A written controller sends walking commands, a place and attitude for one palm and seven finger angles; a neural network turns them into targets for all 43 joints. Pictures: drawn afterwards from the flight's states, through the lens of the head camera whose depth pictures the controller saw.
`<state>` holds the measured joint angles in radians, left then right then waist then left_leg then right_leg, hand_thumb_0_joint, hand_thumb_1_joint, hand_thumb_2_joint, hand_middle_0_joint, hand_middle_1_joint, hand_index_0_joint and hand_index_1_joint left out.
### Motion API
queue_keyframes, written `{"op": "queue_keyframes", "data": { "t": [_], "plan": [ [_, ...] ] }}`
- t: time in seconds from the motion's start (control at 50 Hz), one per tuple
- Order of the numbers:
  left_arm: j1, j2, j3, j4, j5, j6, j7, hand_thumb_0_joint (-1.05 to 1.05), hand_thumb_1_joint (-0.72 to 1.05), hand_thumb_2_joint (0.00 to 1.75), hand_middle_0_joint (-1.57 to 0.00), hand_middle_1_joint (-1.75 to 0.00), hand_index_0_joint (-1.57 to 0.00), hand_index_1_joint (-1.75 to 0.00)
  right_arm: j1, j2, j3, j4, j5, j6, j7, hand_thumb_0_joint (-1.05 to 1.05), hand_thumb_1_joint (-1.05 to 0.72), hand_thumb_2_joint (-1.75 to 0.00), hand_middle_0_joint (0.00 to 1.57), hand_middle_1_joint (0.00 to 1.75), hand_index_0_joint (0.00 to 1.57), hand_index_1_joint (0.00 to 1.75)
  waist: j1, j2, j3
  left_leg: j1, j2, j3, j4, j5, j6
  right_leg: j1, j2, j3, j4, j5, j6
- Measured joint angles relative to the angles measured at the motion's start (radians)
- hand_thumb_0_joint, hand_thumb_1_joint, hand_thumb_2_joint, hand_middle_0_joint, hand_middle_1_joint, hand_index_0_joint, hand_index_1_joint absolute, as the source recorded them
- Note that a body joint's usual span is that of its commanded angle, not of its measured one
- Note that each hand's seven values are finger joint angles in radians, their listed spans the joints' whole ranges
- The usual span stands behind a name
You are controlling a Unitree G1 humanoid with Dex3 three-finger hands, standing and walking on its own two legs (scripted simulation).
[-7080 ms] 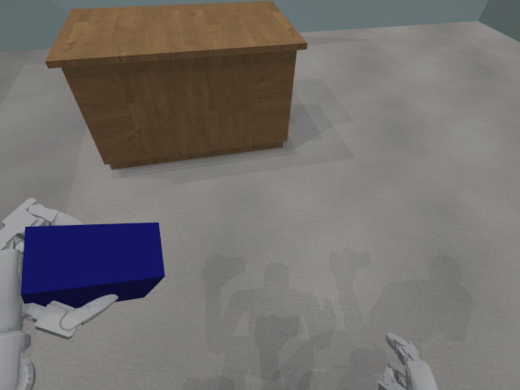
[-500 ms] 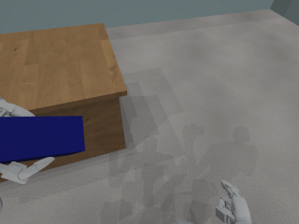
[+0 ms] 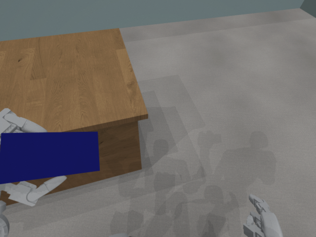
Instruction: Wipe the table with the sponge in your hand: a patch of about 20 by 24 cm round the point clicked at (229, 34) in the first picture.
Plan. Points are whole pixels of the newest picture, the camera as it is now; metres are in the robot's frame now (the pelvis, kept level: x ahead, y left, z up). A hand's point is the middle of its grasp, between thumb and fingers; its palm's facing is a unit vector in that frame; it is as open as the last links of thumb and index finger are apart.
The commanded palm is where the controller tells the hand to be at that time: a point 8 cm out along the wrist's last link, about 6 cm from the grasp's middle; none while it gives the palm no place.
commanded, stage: take the last steps up to it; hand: left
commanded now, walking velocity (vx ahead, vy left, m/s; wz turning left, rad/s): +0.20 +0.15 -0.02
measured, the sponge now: (65, 155) +0.23 +0.19 +0.16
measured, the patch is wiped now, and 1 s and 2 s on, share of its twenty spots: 0.00 0.00 0.00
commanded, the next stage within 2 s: come to a stop and stand still in 0.36 s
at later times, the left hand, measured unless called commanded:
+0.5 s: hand (34, 117) +0.29 +0.26 +0.18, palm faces +0.36 -0.81 -0.47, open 10.6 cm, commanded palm +0.23 +0.31 +0.19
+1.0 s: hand (32, 121) +0.29 +0.26 +0.18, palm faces +0.33 -0.84 -0.44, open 10.6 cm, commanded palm +0.24 +0.31 +0.19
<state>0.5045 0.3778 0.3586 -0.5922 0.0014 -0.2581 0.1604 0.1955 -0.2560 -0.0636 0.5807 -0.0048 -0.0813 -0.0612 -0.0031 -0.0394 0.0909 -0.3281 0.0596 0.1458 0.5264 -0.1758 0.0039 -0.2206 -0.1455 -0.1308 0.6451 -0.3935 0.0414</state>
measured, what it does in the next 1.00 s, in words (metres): steps on the spot: right foot, then left foot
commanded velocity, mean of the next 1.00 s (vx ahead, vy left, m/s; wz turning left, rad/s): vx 0.04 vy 0.02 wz -0.01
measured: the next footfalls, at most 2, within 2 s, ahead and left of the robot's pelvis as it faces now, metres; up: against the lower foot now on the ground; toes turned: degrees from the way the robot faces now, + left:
right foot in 0.30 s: +0.10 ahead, -0.07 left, +0.00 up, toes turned -11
left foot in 0.60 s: +0.16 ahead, +0.19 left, +0.00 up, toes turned +6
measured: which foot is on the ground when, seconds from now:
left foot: down 0.00-0.30, up 0.32-0.58, down 0.60-0.92, up 0.94-1.00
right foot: down 0.00-0.00, up 0.02-0.28, down 0.30-0.62, up 0.64-0.84, down 0.86-1.00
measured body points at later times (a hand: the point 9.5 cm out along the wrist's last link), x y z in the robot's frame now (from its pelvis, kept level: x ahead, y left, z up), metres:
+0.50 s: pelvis +0.07 +0.03 +0.01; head +0.11 +0.01 +0.46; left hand +0.27 +0.30 +0.20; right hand +0.22 -0.21 -0.10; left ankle +0.08 +0.17 -0.68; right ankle +0.06 -0.06 -0.73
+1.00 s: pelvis +0.07 +0.04 +0.01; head +0.09 +0.02 +0.46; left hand +0.26 +0.30 +0.20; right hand +0.23 -0.17 -0.09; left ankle +0.10 +0.18 -0.71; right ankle +0.08 -0.03 -0.73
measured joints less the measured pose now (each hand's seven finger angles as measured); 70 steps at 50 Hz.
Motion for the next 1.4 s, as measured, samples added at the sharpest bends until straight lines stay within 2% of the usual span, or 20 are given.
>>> {"op": "queue_keyframes", "data": {
  "t": [0.06, 0.12, 0.2, 0.28, 0.3, 0.34, 0.42, 0.46, 0.54, 0.6, 0.64, 0.68, 0.72, 0.86, 0.92, 0.98, 1.06, 1.18, 1.26, 1.4],
  "plan": [
    [-0.066, 0.043, 0.027, 0.046, -0.002, -0.009, -0.001, -0.01, -0.53, 0.99, -0.66, -1.36, -0.68, -1.36, -0.025, 0.038, -0.008, 0.002, 0.007, -0.008, -0.005, 0.01, -0.91, -0.90, 0.20, 0.30, 0.20, 0.30, -0.002, -0.015, 0.002, -0.013, -0.005, 0.014, 0.078, -0.062, 0.019, -0.113, 0.028, 0.065, 0.308, -0.158, -0.020],
    [-0.082, 0.048, 0.049, 0.077, -0.013, 0.005, -0.006, -0.01, -0.53, 0.99, -0.66, -1.36, -0.68, -1.36, -0.032, 0.078, 0.017, 0.013, 0.015, -0.022, 0.008, 0.01, -0.91, -0.90, 0.20, 0.30, 0.20, 0.30, -0.014, 0.002, -0.022, 0.000, 0.001, 0.011, 0.052, -0.075, 0.023, -0.201, 0.059, 0.046, 0.433, -0.139, -0.017],
    [-0.031, 0.020, 0.038, 0.047, -0.025, 0.015, -0.012, -0.01, -0.53, 1.00, -0.66, -1.36, -0.68, -1.36, -0.009, 0.109, 0.055, 0.015, 0.016, -0.041, 0.020, 0.01, -0.91, -0.90, 0.20, 0.30, 0.20, 0.30, -0.013, 0.031, -0.042, 0.028, 0.000, 0.018, 0.005, -0.070, 0.024, -0.207, 0.074, -0.006, 0.268, -0.061, -0.011],
    [0.010, 0.022, 0.015, 0.039, -0.024, 0.028, -0.018, -0.01, -0.53, 1.00, -0.66, -1.36, -0.68, -1.36, 0.018, 0.118, 0.082, 0.025, 0.012, -0.038, 0.013, 0.01, -0.90, -0.90, 0.20, 0.30, 0.20, 0.30, 0.002, 0.054, -0.048, 0.038, -0.011, 0.022, 0.039, -0.109, 0.016, -0.110, 0.096, -0.039, -0.010, 0.028, -0.016],
    [0.010, 0.026, 0.013, 0.047, -0.020, 0.029, -0.019, -0.01, -0.53, 1.00, -0.66, -1.36, -0.68, -1.36, 0.022, 0.114, 0.085, 0.028, 0.011, -0.031, 0.011, 0.01, -0.90, -0.90, 0.20, 0.30, 0.20, 0.30, 0.005, 0.062, -0.049, 0.029, -0.012, 0.020, 0.074, -0.132, 0.014, -0.091, 0.099, -0.040, -0.053, 0.091, -0.039],
    [-0.011, 0.011, -0.003, 0.083, -0.016, 0.033, -0.024, -0.01, -0.53, 1.00, -0.66, -1.36, -0.68, -1.36, 0.013, 0.097, 0.082, 0.055, 0.009, -0.010, 0.012, 0.01, -0.90, -0.90, 0.20, 0.30, 0.20, 0.30, 0.009, 0.089, -0.044, -0.010, -0.015, -0.016, 0.209, -0.215, 0.003, -0.090, 0.103, -0.048, -0.019, 0.089, -0.084],
    [-0.045, -0.029, -0.013, 0.144, -0.019, 0.036, -0.022, -0.01, -0.53, 1.00, -0.66, -1.36, -0.68, -1.36, -0.004, 0.064, 0.073, 0.094, 0.006, 0.021, 0.021, 0.01, -0.90, -0.90, 0.20, 0.30, 0.20, 0.30, 0.008, 0.073, -0.034, -0.122, -0.042, -0.077, 0.520, -0.243, -0.029, -0.051, 0.079, -0.038, -0.051, 0.071, -0.086],
    [-0.040, -0.036, -0.010, 0.145, -0.013, 0.031, -0.018, -0.01, -0.53, 1.00, -0.66, -1.36, -0.68, -1.36, -0.008, 0.052, 0.068, 0.087, 0.004, 0.029, 0.018, 0.01, -0.90, -0.90, 0.20, 0.30, 0.20, 0.30, -0.001, 0.055, -0.026, -0.133, -0.028, -0.079, 0.484, -0.218, -0.031, -0.030, 0.069, -0.034, -0.089, 0.089, -0.077],
    [-0.008, -0.025, -0.012, 0.083, -0.006, 0.025, -0.008, -0.01, -0.53, 1.00, -0.66, -1.36, -0.68, -1.36, -0.006, 0.029, 0.048, 0.041, -0.004, 0.028, 0.007, 0.02, -0.91, -0.90, 0.20, 0.30, 0.20, 0.30, -0.012, 0.017, -0.006, -0.074, -0.004, -0.063, 0.216, -0.150, -0.027, -0.010, 0.048, -0.023, -0.117, 0.096, -0.059],
    [0.018, -0.010, -0.013, 0.017, -0.010, 0.028, -0.003, -0.01, -0.53, 1.00, -0.66, -1.36, -0.68, -1.36, -0.002, 0.001, 0.030, -0.001, -0.005, 0.025, -0.005, 0.01, -0.91, -0.90, 0.20, 0.30, 0.20, 0.30, -0.012, 0.030, 0.000, 0.020, 0.007, -0.056, 0.003, 0.024, -0.025, -0.012, 0.055, -0.017, -0.070, 0.065, -0.034],
    [-0.005, 0.025, -0.001, 0.011, -0.014, 0.024, -0.004, -0.01, -0.53, 1.00, -0.66, -1.36, -0.68, -1.36, -0.011, 0.018, 0.013, -0.005, 0.002, 0.026, -0.015, 0.01, -0.91, -0.90, 0.20, 0.30, 0.20, 0.30, -0.004, 0.005, 0.001, 0.029, -0.003, -0.039, 0.016, -0.038, -0.018, -0.038, 0.049, 0.015, 0.007, -0.003, -0.022],
    [-0.038, 0.049, 0.016, 0.042, -0.017, 0.026, -0.008, -0.01, -0.53, 1.00, -0.66, -1.36, -0.68, -1.36, -0.021, 0.048, 0.017, -0.005, -0.003, 0.025, -0.015, 0.01, -0.91, -0.90, 0.20, 0.30, 0.20, 0.30, -0.003, -0.013, -0.002, 0.026, -0.006, -0.036, 0.022, -0.059, -0.013, -0.080, 0.077, 0.059, 0.117, -0.092, -0.018],
    [-0.057, 0.054, 0.028, 0.063, -0.018, 0.042, -0.007, -0.01, -0.53, 1.00, -0.66, -1.36, -0.68, -1.36, -0.026, 0.072, 0.035, -0.008, -0.005, 0.014, -0.002, 0.01, -0.91, -0.90, 0.20, 0.30, 0.20, 0.30, -0.008, -0.009, -0.003, 0.031, 0.002, -0.046, 0.002, -0.044, -0.015, -0.100, 0.111, 0.065, 0.159, -0.088, -0.019],
    [-0.005, 0.026, 0.013, 0.011, -0.037, 0.085, -0.015, -0.01, -0.53, 1.00, -0.66, -1.36, -0.68, -1.36, -0.014, 0.125, 0.098, -0.034, -0.005, -0.022, 0.037, 0.01, -0.90, -0.90, 0.20, 0.30, 0.20, 0.30, 0.002, 0.016, -0.022, 0.023, 0.029, -0.043, -0.013, -0.023, -0.034, -0.037, 0.160, 0.029, -0.076, 0.031, -0.016],
    [-0.007, 0.009, -0.012, 0.034, -0.036, 0.088, -0.024, -0.01, -0.53, 1.00, -0.66, -1.36, -0.68, -1.36, -0.019, 0.114, 0.107, -0.017, 0.000, -0.011, 0.032, 0.01, -0.90, -0.90, 0.20, 0.30, 0.20, 0.30, 0.003, 0.066, -0.016, 0.009, 0.054, -0.063, 0.022, -0.034, -0.044, -0.015, 0.188, 0.007, -0.127, 0.129, -0.093],
    [-0.001, -0.008, -0.029, 0.064, -0.048, 0.103, -0.028, -0.01, -0.53, 1.00, -0.66, -1.36, -0.68, -1.36, -0.012, 0.098, 0.104, 0.013, 0.007, 0.008, 0.026, 0.01, -0.90, -0.90, 0.20, 0.30, 0.20, 0.30, 0.006, 0.075, -0.038, -0.021, 0.017, -0.108, 0.128, -0.153, -0.039, -0.025, 0.187, 0.010, -0.120, 0.121, -0.129],
    [-0.002, -0.025, -0.038, 0.098, -0.047, 0.116, -0.022, -0.01, -0.53, 1.00, -0.66, -1.36, -0.68, -1.36, -0.001, 0.071, 0.098, 0.046, 0.007, 0.023, 0.006, 0.01, -0.90, -0.90, 0.20, 0.30, 0.20, 0.30, 0.001, 0.061, -0.053, -0.014, -0.032, -0.121, 0.213, -0.214, -0.033, -0.020, 0.179, 0.015, -0.140, 0.139, -0.133],
    [-0.029, -0.019, -0.045, 0.100, -0.041, 0.104, -0.010, -0.01, -0.53, 1.00, -0.66, -1.36, -0.68, -1.36, 0.022, 0.040, 0.074, 0.048, 0.004, 0.031, -0.016, 0.01, -0.91, -0.90, 0.20, 0.30, 0.20, 0.30, -0.001, 0.036, -0.056, 0.101, -0.045, -0.110, -0.009, -0.074, -0.006, -0.015, 0.188, -0.001, -0.146, 0.154, -0.127],
    [-0.026, -0.008, -0.038, 0.111, -0.030, 0.091, -0.009, -0.01, -0.53, 1.00, -0.66, -1.36, -0.68, -1.36, 0.035, 0.035, 0.076, 0.025, -0.004, 0.025, -0.024, 0.02, -0.91, -0.90, 0.20, 0.30, 0.20, 0.30, 0.004, 0.020, -0.071, 0.102, -0.049, -0.100, -0.047, -0.050, 0.001, -0.022, 0.185, 0.009, -0.172, 0.174, -0.083],
    [-0.026, -0.022, -0.045, 0.140, -0.029, 0.082, -0.012, -0.01, -0.53, 1.00, -0.66, -1.36, -0.68, -1.36, 0.028, 0.038, 0.080, 0.015, -0.001, 0.002, -0.012, 0.01, -0.90, -0.90, 0.20, 0.30, 0.20, 0.30, 0.010, 0.055, -0.080, 0.068, -0.035, -0.105, -0.029, -0.046, -0.007, -0.037, 0.202, 0.005, -0.201, 0.217, -0.135]
  ]
}}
